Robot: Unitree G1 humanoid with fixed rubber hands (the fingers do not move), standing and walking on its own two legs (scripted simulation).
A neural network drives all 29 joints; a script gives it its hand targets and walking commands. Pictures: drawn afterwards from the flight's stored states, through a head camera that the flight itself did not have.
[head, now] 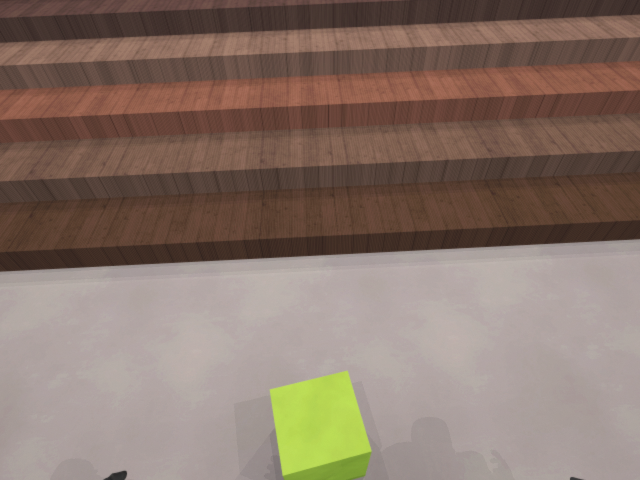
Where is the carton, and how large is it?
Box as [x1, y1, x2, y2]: [270, 371, 371, 479]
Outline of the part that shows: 347,371 270,389 282,474 284,479 352,479 363,476 365,474 371,451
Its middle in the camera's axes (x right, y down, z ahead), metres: +0.00 +0.53 +1.05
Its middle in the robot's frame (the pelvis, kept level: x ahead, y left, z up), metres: +0.38 +0.05 -0.66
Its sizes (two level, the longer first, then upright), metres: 0.210 0.200 0.250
